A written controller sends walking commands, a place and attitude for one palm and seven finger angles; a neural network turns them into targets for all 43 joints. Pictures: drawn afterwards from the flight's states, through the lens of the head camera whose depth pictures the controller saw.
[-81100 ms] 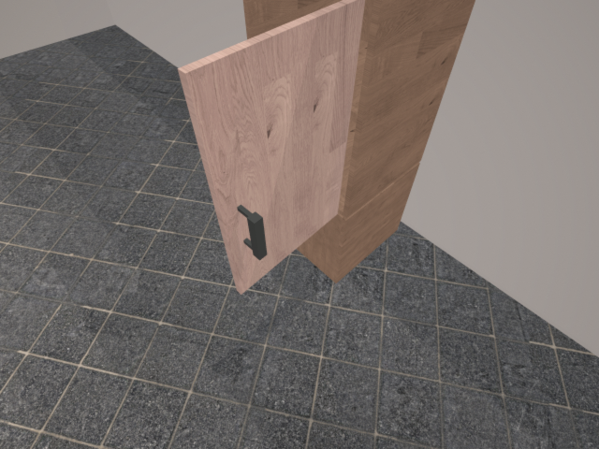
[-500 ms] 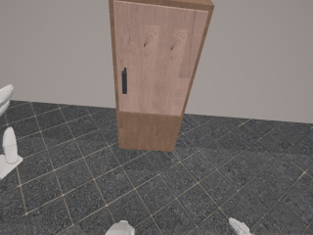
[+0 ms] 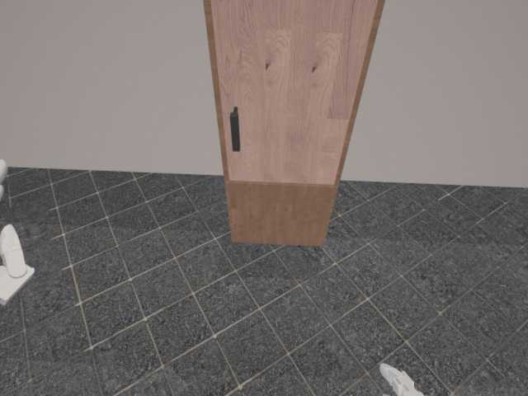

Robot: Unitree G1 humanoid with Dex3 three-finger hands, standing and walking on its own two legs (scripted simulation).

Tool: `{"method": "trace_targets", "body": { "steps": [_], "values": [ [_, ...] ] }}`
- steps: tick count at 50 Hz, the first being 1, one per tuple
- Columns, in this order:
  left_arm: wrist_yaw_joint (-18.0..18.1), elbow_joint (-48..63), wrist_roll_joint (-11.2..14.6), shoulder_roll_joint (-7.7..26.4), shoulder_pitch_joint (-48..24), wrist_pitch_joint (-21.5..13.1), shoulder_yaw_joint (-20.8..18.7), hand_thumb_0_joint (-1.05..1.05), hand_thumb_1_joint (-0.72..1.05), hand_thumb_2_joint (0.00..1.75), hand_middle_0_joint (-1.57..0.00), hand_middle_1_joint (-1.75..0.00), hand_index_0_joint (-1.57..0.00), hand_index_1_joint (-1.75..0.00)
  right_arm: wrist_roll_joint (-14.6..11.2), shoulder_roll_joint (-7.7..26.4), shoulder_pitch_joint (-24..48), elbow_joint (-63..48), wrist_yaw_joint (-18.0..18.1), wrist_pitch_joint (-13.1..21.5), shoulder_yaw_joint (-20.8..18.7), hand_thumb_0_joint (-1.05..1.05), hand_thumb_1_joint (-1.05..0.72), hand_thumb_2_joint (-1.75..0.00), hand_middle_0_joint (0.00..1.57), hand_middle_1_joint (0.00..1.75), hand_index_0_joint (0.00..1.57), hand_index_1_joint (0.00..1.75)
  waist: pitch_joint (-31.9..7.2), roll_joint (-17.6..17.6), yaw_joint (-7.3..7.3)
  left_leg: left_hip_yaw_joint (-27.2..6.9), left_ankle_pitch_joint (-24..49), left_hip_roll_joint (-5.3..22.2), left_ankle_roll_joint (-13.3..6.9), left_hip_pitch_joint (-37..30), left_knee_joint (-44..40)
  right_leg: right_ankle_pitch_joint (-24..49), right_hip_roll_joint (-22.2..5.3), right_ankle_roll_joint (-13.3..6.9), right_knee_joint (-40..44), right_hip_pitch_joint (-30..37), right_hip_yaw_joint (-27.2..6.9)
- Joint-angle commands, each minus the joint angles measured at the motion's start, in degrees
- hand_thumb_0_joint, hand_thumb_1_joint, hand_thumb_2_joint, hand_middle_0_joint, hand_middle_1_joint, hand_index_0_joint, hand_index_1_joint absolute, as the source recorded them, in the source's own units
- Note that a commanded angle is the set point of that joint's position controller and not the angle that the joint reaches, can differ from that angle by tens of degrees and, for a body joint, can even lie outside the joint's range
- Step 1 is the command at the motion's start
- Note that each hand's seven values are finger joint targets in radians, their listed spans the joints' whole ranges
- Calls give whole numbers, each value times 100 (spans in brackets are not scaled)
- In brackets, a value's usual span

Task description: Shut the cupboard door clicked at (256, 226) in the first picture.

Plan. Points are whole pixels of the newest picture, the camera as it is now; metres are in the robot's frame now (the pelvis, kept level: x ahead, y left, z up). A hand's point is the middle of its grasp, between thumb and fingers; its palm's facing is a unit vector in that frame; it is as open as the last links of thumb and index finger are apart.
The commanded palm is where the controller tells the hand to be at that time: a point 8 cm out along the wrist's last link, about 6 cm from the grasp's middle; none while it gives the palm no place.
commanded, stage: let the arm hang, fingers relaxed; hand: left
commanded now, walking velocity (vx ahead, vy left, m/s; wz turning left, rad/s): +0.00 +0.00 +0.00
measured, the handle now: (236, 129) +0.85 +0.13 -0.09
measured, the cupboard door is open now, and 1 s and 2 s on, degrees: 0 0 0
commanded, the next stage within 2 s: look to check the result in 1.08 s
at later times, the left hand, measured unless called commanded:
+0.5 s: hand out of the picture +0.00 +0.20 -0.16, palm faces +0.07 -0.97 -0.21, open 7.1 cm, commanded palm none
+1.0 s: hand out of the picture +0.00 +0.17 -0.16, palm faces +0.07 -0.99 -0.13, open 7.3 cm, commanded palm none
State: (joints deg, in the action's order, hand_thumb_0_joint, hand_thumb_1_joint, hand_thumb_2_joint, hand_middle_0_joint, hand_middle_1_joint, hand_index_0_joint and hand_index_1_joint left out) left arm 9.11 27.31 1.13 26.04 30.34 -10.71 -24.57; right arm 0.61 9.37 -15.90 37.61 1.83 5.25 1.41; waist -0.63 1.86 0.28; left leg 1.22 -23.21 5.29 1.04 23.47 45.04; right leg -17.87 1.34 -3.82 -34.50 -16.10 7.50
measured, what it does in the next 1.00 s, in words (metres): stands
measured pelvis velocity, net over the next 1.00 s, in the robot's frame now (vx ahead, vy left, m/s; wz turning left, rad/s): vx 0.02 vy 0.02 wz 0.02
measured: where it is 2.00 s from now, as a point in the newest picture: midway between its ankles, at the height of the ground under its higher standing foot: outside the picture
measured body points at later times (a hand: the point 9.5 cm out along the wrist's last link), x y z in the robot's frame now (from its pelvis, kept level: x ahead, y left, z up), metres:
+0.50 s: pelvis +0.02 +0.01 +0.02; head +0.03 +0.01 +0.47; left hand +0.00 +0.25 -0.14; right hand +0.05 -0.22 -0.14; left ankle +0.04 +0.13 -0.72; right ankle +0.00 -0.08 -0.72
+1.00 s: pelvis +0.02 +0.02 +0.02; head +0.02 +0.03 +0.47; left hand -0.01 +0.22 -0.15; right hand +0.00 -0.17 -0.15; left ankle +0.04 +0.13 -0.72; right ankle +0.00 -0.08 -0.72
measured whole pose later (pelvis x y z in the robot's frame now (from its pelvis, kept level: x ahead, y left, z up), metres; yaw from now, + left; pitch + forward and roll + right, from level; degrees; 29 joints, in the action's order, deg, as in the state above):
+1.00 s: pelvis +0.02 +0.02 +0.02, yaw +1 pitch -2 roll +0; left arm 1.8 -66.2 -0.4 5.2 18.8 -0.1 -0.2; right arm 0.8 5.1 -19.2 65.8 2.0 -0.4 0.6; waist 1.2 -0.3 0.2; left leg 6.5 -11.1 1.7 -0.8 10.0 23.4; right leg -15.1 -1.9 -0.6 -23.3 -6.0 7.1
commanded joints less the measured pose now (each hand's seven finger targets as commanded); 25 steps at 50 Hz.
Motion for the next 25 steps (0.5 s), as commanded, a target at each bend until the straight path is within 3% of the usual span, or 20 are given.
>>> {"method": "trace_targets", "body": {
  "steps": [1, 3, 4, 5, 6, 7, 8, 10, 13, 14, 16, 20, 25],
  "values": [
    [-796, -3324, -335, -809, -692, 1159, 1724, 0, 90, 90, -20, -30, -20, -30, -13, 876, 131, -113, -198, -219, -424, 0, -90, -90, 20, 30, 20, 30, -159, -1437, 188, 61, -516, -106, -11, 755, 520, 3756, -1774, -741, 177, 428, -992],
    [-862, -3862, -267, -735, -1053, 1183, 1892, 0, 90, 90, -20, -30, -20, -30, 42, 852, 189, -164, -187, -433, -333, 0, -90, -90, 20, 30, 20, 30, 41, -1867, 154, 314, 334, -380, -41, 105, -433, 4113, -1452, -378, 46, 257, -625],
    [-876, -4180, -258, -684, -1166, 1195, 1948, 0, 90, 90, -20, -30, -20, -30, 77, 930, 141, -140, -189, -490, -338, 0, -90, -90, 20, 30, 20, 30, -18, -1915, 160, 222, 1371, -333, -104, -356, -696, 3657, -1363, -197, 40, 53, -533],
    [-876, -4551, -238, -689, -1258, 1208, 2046, 0, 90, 90, -20, -30, -20, -30, 87, 1048, 217, -92, -189, -498, -346, 0, -90, -90, 20, 30, 20, 30, -106, -1535, 131, -83, 2514, -115, -171, -797, -941, 2858, -1215, -33, -113, -233, -504],
    [-873, -4888, -252, -733, -1200, 1209, 2086, 0, 90, 90, -20, -30, -20, -30, 152, 1169, 290, 2, -179, -507, -330, 0, -90, -90, 20, 30, 20, 30, -195, -1119, 48, -386, 2977, 174, -299, -908, -1087, 1941, -1013, 126, -65, -263, -486],
    [-860, -5263, -276, -728, -1219, 1196, 2106, 0, 90, 90, -20, -30, -20, -30, 183, 1170, 423, 148, -181, -528, -305, 0, -90, -90, 20, 30, 20, 30, -189, -929, -6, -460, 2513, 262, -350, -758, -1273, 988, -867, 205, 294, -82, -564],
    [-867, -5603, -266, -650, -1377, 1207, 2081, 0, 90, 90, -20, -30, -20, -30, 173, 1155, 523, 245, -158, -531, -286, 0, -90, -90, 20, 30, 20, 30, 49, -568, 7, -493, 2278, 231, -374, -591, -1428, 586, -835, 224, 484, -112, -603],
    [-870, -6377, -230, -537, -1496, 1179, 2116, 0, 90, 90, -20, -30, -20, -30, 158, 1119, 525, 627, -128, -558, -221, 0, -90, -90, 20, 30, 20, 30, 175, 155, -4, -485, 2089, 205, -312, -508, -1738, 450, -778, 200, 676, 151, -676],
    [-852, -7374, -218, -872, -1285, 1056, 2136, 0, 90, 90, -20, -30, -20, -30, 140, 744, 437, 1109, -57, -551, -195, 0, -90, -90, 20, 30, 20, 30, -202, 365, 18, -130, 1732, 38, -195, -999, -1756, 666, -949, 62, 1304, 401, -914],
    [-836, -7512, -227, -988, -1263, 1026, 2096, 0, 90, 90, -20, -30, -20, -30, 153, 637, 361, 1197, -48, -540, -218, 0, -90, -90, 20, 30, 20, 30, -308, 656, 46, -93, 1767, 36, -186, -1155, -1796, 842, -983, 37, 1382, 466, -889],
    [-834, -7816, -209, -926, -1296, 1015, 2153, 0, 90, 90, -20, -30, -20, -30, 112, 618, 220, 1427, -31, -550, -229, 0, -90, -90, 20, 30, 20, 30, -249, 665, 59, -92, 1949, 112, -185, -1251, -1883, 1194, -957, 57, 1461, 574, -789],
    [-818, -8351, -196, -903, -1224, 993, 2234, 0, 90, 90, -20, -30, -20, -30, 58, 668, 32, 1807, 1, -544, -241, 0, -90, -90, 20, 30, 20, 30, -115, 72, 41, -62, 2134, 179, -170, -1352, -2076, 1580, -928, 82, 1584, 767, -660],
    [-779, -8858, -177, -1010, -1045, 1000, 2304, 0, 90, 90, -20, -30, -20, -30, 26, 591, -143, 2220, 19, -545, -209, 0, -90, -90, 20, 30, 20, 30, 266, -253, 11, -45, 1961, 185, -197, -1408, -2340, 1215, -892, 108, 1764, 674, -600]
  ]
}}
